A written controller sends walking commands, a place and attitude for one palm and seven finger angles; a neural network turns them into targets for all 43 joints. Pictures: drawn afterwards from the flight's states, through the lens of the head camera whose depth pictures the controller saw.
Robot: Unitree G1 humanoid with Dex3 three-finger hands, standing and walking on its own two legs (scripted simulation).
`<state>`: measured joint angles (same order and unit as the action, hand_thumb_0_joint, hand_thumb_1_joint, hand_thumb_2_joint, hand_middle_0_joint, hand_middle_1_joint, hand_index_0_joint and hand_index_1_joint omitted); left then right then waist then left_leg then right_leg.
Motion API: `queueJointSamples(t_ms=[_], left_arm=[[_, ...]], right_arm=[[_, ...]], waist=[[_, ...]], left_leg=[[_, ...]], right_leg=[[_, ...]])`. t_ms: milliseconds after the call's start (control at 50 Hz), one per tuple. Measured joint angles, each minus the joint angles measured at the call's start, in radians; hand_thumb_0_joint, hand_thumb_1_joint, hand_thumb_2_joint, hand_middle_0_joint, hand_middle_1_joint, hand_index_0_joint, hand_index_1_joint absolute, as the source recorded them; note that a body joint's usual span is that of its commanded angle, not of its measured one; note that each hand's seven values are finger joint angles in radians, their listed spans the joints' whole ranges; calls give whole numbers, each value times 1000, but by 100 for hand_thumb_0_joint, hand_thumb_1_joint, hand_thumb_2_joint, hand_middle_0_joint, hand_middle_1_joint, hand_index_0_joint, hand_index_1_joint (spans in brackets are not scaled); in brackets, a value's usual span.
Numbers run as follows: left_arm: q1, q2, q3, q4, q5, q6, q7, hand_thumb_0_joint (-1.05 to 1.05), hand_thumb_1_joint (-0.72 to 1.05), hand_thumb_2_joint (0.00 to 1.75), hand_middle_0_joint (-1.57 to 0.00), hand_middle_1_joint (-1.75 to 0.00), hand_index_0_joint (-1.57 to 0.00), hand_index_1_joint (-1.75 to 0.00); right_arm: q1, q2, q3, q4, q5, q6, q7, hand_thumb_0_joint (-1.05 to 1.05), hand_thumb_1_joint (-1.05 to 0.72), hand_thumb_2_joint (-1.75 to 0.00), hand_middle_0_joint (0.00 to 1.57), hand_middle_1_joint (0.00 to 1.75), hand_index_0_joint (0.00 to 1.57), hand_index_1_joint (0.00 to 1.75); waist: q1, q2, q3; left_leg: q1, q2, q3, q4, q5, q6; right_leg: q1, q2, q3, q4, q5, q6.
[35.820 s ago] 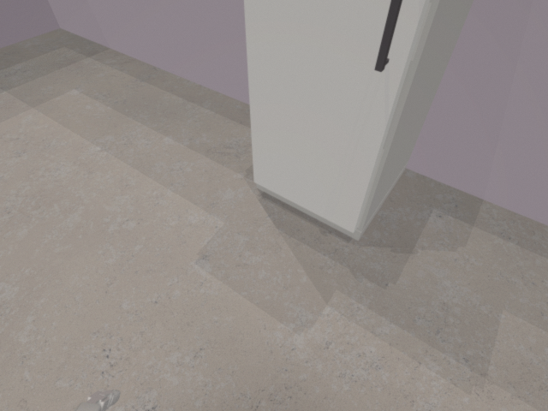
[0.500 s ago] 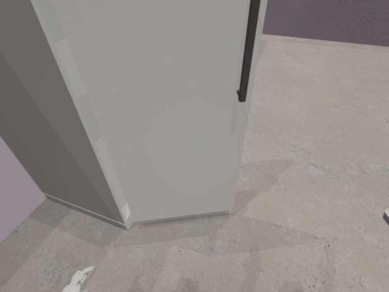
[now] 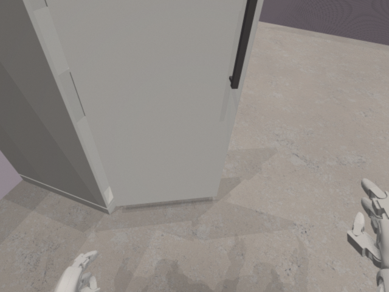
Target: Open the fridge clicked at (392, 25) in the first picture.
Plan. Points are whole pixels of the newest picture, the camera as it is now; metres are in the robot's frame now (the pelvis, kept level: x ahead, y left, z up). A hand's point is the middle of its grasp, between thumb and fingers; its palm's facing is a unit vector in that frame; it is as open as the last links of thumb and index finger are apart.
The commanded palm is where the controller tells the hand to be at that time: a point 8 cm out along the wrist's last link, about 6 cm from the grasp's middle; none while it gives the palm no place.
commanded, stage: let the arm hang, fingers relaxed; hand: right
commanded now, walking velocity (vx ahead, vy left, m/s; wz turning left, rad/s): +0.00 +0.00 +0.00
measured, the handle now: (243, 31) +0.72 -0.07 +0.24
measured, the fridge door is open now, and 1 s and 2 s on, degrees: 61 61 61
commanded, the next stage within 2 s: look to check the result in 1.02 s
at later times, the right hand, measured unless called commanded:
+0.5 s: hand out of the picture +0.02 -0.22 -0.16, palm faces -0.01 +0.96 -0.27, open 7.2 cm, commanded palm none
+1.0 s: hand out of the picture +0.15 -0.23 -0.13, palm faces -0.04 +0.95 -0.30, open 7.4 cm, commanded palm none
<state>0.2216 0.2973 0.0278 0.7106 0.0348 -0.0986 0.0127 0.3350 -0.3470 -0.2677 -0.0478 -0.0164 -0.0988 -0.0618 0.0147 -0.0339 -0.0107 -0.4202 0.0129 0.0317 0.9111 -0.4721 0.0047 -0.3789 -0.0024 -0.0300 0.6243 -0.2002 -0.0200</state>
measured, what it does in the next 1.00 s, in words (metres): shifts its weight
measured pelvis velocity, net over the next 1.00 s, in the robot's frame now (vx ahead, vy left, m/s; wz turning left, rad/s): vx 0.05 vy -0.01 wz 0.01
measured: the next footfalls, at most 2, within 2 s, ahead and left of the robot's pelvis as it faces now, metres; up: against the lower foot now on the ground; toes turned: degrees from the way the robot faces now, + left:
none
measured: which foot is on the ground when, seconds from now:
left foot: down 0.00-1.00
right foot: down 0.00-1.00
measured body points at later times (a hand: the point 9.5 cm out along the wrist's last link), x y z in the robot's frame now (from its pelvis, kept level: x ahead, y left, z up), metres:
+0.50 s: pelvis +0.01 +0.00 +0.01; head +0.05 -0.01 +0.46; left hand +0.01 +0.25 -0.14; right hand +0.02 -0.27 -0.13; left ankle +0.03 +0.13 -0.72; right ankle +0.07 -0.12 -0.72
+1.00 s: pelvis +0.05 -0.01 +0.02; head +0.08 +0.00 +0.47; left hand +0.15 +0.27 -0.12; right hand +0.15 -0.28 -0.11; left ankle +0.03 +0.13 -0.72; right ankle +0.07 -0.12 -0.72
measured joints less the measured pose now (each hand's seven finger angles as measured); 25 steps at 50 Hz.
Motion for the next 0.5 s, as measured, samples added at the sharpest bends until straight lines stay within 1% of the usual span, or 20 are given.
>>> queueJointSamples(t_ms=[20,40,60,80,100,120,140,180,200,220,260,280,300,340,400,500], left_arm=[[-19,4,-2,11,7,22,-4,1,90,90,-20,-30,-21,-30],[-33,4,-6,18,12,39,-5,1,90,90,-20,-30,-21,-30],[-44,0,-12,23,16,51,-5,1,90,90,-20,-30,-21,-30],[-52,-7,-21,27,17,61,-6,1,90,90,-20,-30,-21,-30],[-57,-19,-31,30,14,70,-8,1,90,90,-20,-30,-21,-30],[-60,-35,-38,34,8,80,-12,1,90,90,-20,-30,-21,-30],[-65,-46,-38,45,4,91,-15,1,90,90,-20,-30,-21,-30],[-55,-58,-30,74,0,116,-19,1,90,90,-20,-30,-21,-30],[-42,-63,-25,90,0,127,-19,1,90,90,-20,-30,-21,-30],[-28,-69,-21,108,0,135,-18,1,90,90,-20,-30,-21,-30],[-4,-79,-19,151,0,142,-15,1,90,90,-20,-30,-21,-30],[7,-82,-18,170,2,142,-12,1,90,90,-20,-30,-20,-30],[17,-85,-17,189,4,143,-10,1,90,90,-20,-30,-20,-30],[36,-88,-15,227,6,148,-7,1,90,90,-20,-30,-20,-30],[58,-90,-10,271,6,154,-6,1,90,90,-20,-30,-20,-30],[68,-86,0,319,1,143,-3,1,90,90,-20,-30,-20,-30]], right_arm=[[-33,18,42,115,-4,49,15,1,-90,-90,20,30,20,30],[-59,37,84,226,-5,90,30,1,-90,-90,19,30,20,30],[-79,55,124,327,-6,121,42,1,-90,-90,19,30,20,30],[-89,71,163,414,-7,140,54,1,-91,-90,19,30,20,30],[-88,80,198,483,-8,149,63,1,-91,-90,19,30,20,30],[-81,85,227,542,-11,149,69,1,-91,-90,19,30,20,30],[-80,105,251,610,-13,149,73,1,-91,-90,19,30,20,30],[-72,155,297,737,-14,165,80,2,-91,-90,19,30,20,30],[-64,178,299,781,-7,168,74,1,-92,-90,20,30,21,30],[-63,185,276,806,1,161,57,-1,-96,-89,20,30,21,30],[-69,168,265,857,-3,150,52,-2,-99,-89,21,30,21,30],[-71,160,261,882,-5,146,53,-3,-100,-89,21,30,21,30],[-74,151,259,908,-5,145,54,-3,-100,-89,21,30,21,30],[-78,138,257,957,-6,145,57,-2,-98,-89,21,30,21,30],[-78,118,249,1010,-7,143,61,-1,-96,-90,20,30,21,30],[-83,91,238,1077,-4,132,59,0,-93,-90,20,30,21,30]], waist=[[11,-10,-6],[22,-17,-7],[27,-19,-3],[27,-14,4],[22,7,11],[14,39,18],[14,50,34],[26,43,53],[29,40,56],[23,40,63],[8,44,85],[4,42,94],[3,40,102],[0,32,108],[-3,23,107],[-1,16,107]], left_leg=[[-31,0,-24,67,-37,-7],[-44,1,-40,91,-61,-11],[-38,4,-51,63,-70,-13],[-14,8,-55,-11,-41,-15],[19,16,-63,-112,22,-13],[35,25,-78,-183,130,-9],[33,20,-76,-177,175,-6],[53,8,-45,-184,161,0],[64,2,-31,-203,155,2],[74,-4,-19,-223,156,3],[93,-16,-12,-257,170,3],[100,-22,-11,-271,179,2],[107,-25,-10,-286,186,0],[122,-28,-11,-324,202,-2],[131,-24,-18,-369,215,0],[150,-12,-33,-408,233,-13]], right_leg=[[-12,9,6,2,-10,1],[-18,15,13,-2,-11,1],[-20,18,16,-8,-8,3],[-20,17,15,-8,-5,7],[-23,20,6,0,-8,13],[-29,24,-10,16,-16,20],[-33,22,-5,39,-40,24],[-34,15,30,66,-116,19],[-38,11,45,72,-137,15],[-39,6,58,68,-136,11],[-21,-4,67,29,-59,13],[-14,-10,70,7,-2,20],[-11,-14,71,0,15,26],[-3,-17,71,-19,5,30],[6,-13,63,-58,9,21],[28,-2,47,-97,20,11]])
